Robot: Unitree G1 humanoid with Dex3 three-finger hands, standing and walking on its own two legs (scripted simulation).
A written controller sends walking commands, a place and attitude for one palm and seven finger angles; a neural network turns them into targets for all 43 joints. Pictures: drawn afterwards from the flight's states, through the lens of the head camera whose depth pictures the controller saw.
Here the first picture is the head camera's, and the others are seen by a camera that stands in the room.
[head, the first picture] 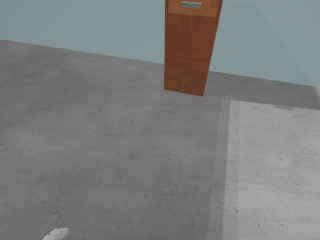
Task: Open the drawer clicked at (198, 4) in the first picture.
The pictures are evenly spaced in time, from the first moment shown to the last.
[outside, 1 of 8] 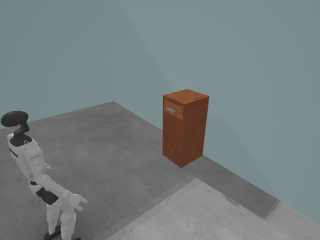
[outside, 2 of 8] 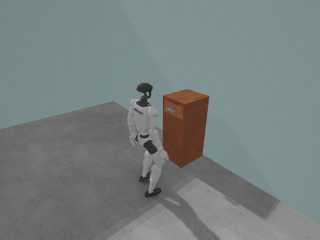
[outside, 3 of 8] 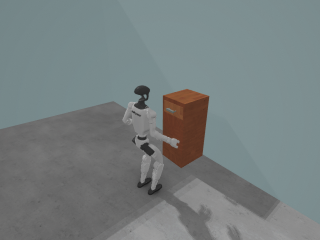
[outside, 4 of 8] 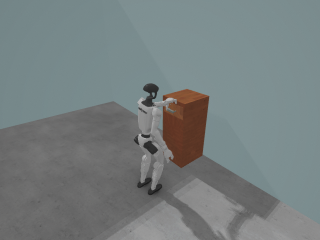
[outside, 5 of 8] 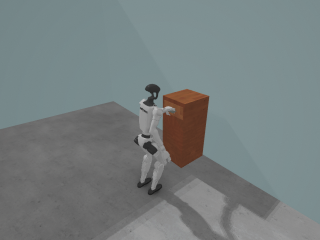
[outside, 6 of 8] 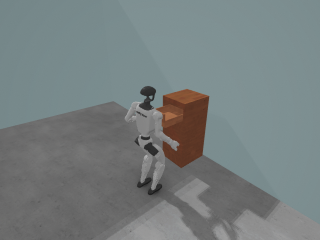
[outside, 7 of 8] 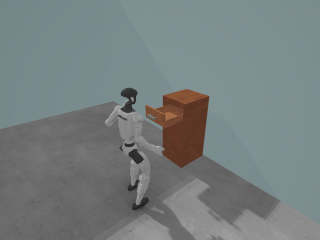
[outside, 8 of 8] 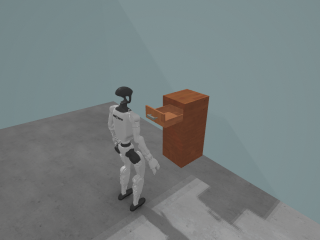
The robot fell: no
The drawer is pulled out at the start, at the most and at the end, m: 0.00 0.30 0.30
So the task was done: yes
